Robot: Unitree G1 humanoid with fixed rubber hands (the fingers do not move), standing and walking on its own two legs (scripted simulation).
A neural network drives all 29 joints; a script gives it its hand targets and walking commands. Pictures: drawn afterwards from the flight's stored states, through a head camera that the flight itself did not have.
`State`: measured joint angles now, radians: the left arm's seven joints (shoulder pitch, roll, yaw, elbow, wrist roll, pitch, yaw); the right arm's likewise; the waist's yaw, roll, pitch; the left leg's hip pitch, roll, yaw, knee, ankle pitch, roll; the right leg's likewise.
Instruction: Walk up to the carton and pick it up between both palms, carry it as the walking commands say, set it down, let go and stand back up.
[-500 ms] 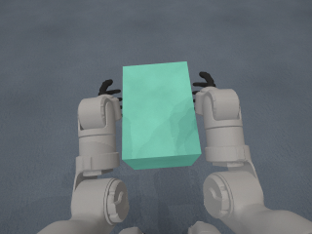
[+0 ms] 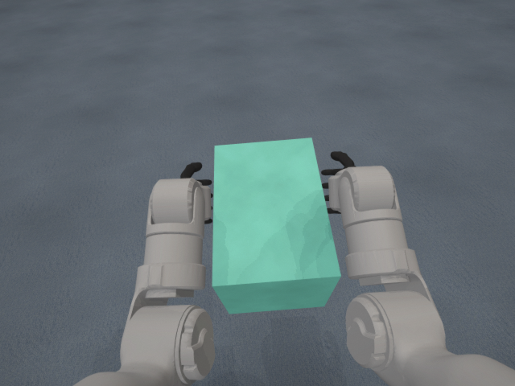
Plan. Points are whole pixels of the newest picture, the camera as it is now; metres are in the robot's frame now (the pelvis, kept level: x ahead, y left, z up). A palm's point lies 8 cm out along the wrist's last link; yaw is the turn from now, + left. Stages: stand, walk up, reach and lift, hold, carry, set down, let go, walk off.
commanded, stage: carry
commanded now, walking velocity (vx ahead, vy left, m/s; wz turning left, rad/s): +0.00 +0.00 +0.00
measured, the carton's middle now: (270, 226) +0.37 -0.01 +0.04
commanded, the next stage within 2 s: none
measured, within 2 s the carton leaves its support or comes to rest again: neither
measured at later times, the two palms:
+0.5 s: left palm (210, 231) +0.32 +0.09 +0.09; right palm (367, 222) +0.32 -0.16 +0.10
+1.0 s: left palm (213, 262) +0.27 +0.08 +0.09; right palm (383, 253) +0.27 -0.17 +0.09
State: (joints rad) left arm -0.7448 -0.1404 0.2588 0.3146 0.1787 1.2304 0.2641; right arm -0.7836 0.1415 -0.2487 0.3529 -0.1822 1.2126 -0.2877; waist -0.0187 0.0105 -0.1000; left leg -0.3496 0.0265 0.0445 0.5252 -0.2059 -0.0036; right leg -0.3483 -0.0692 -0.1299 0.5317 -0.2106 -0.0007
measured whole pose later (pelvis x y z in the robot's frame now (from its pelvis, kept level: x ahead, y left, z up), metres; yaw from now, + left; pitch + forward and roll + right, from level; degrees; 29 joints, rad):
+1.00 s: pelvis -0.04 -0.04 -0.02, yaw -1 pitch +3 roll +0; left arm -0.43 -0.21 0.14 -0.05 0.15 1.25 0.30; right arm -0.44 0.21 -0.15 -0.02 -0.16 1.23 -0.26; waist 0.00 -0.01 -0.10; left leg -0.48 0.11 0.02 0.65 -0.21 -0.06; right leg -0.47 0.00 -0.15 0.63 -0.21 -0.08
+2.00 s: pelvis -0.09 -0.15 +0.00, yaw +1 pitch +4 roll -2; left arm -0.44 -0.21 0.14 -0.13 0.13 1.27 0.33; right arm -0.46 0.22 -0.14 -0.08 -0.17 1.26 -0.26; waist 0.02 0.01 -0.04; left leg -0.42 0.16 0.11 0.57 -0.21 -0.04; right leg -0.50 -0.04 -0.06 0.85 -0.42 0.02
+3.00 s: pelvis -0.14 -0.24 +0.00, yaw +3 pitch +2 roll +1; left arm -0.43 -0.21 0.15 -0.02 0.15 1.28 0.30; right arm -0.45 0.22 -0.15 0.00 -0.17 1.28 -0.30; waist 0.00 0.00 -0.11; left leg -0.30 0.06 0.11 0.50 -0.22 -0.01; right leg -0.35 -0.02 -0.15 0.49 -0.17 -0.06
